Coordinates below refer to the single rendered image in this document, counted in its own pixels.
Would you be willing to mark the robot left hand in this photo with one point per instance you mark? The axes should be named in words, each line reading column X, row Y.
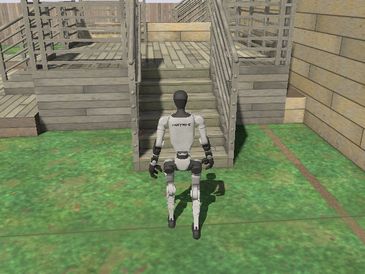
column 152, row 170

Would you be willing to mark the robot left shin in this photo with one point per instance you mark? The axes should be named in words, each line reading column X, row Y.
column 170, row 204

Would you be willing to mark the right robot thigh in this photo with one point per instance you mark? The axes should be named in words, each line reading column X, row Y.
column 195, row 169

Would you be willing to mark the robot right hand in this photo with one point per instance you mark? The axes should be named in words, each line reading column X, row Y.
column 206, row 161

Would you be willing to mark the right robot forearm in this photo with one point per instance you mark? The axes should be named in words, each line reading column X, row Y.
column 207, row 150

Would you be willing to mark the left robot upper arm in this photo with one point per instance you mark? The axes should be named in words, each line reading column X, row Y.
column 163, row 121

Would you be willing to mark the right robot upper arm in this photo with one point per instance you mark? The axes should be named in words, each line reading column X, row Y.
column 198, row 119

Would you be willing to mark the left robot forearm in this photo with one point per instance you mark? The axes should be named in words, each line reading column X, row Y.
column 155, row 154

